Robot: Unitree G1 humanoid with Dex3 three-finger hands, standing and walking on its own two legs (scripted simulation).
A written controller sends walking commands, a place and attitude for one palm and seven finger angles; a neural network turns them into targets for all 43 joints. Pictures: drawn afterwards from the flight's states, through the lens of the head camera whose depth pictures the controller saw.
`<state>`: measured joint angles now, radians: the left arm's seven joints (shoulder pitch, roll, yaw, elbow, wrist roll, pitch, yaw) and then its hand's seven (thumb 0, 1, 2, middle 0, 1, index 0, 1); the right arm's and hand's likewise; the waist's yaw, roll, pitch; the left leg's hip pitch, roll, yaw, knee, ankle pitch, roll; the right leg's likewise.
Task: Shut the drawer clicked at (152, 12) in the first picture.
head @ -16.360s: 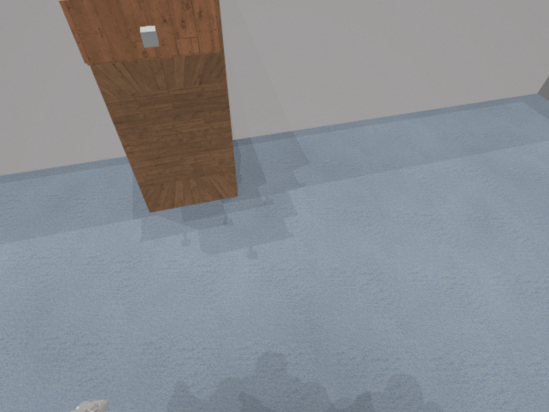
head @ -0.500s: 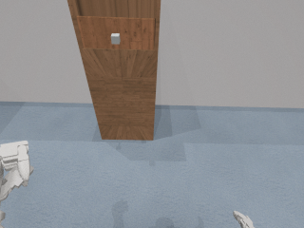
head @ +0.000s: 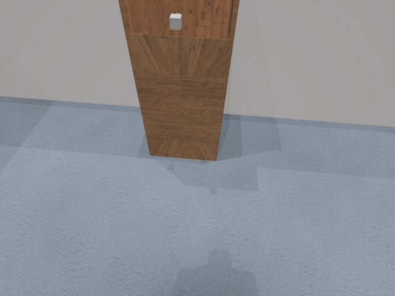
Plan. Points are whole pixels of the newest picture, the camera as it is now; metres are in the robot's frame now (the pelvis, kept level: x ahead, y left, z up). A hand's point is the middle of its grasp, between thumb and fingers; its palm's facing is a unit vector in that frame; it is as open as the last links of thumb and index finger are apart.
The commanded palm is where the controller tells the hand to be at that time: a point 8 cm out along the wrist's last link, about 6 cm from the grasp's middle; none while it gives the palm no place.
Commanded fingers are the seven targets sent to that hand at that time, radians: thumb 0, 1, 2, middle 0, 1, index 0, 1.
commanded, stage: let the arm hang, fingers relaxed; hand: left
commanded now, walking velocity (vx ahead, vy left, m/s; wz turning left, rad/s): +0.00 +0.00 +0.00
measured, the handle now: (176, 19) +0.97 +0.15 +0.11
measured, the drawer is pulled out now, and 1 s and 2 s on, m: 0.00 0.00 0.00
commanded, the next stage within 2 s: look to check the result in 0.60 s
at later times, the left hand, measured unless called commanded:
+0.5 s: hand out of the picture +0.06 +0.17 -0.17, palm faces -0.01 -0.98 -0.21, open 7.3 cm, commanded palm none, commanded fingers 0.00 0.90 0.90 -0.20 -0.30 -0.20 -0.30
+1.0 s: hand out of the picture +0.06 +0.18 -0.17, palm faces -0.02 -0.97 -0.25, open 7.4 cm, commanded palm none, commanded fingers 0.00 0.90 0.90 -0.20 -0.30 -0.20 -0.30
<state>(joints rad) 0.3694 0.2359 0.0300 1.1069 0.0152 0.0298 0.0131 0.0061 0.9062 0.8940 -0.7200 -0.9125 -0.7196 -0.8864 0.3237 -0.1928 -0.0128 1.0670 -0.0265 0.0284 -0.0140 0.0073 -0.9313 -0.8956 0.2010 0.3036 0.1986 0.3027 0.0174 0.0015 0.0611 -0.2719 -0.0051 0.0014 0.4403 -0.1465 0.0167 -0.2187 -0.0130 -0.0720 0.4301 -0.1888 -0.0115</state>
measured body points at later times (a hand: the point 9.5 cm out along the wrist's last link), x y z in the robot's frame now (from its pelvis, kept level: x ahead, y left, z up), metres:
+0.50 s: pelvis +0.02 +0.00 +0.00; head +0.02 -0.01 +0.45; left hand +0.06 +0.23 -0.15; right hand +0.02 -0.22 -0.16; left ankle +0.06 +0.11 -0.74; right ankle +0.03 -0.12 -0.74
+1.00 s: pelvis +0.04 -0.02 +0.01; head +0.06 -0.03 +0.45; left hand +0.06 +0.23 -0.15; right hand +0.04 -0.26 -0.16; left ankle +0.06 +0.11 -0.74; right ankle +0.03 -0.12 -0.74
